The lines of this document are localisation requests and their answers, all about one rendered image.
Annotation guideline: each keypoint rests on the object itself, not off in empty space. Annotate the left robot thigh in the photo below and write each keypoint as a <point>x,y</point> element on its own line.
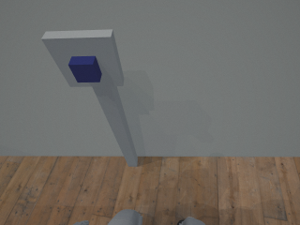
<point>127,217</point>

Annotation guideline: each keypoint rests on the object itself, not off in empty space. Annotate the button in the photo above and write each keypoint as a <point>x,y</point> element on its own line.
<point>85,69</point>

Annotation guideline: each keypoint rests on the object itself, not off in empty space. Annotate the panel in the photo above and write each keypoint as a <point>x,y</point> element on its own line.
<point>62,45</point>

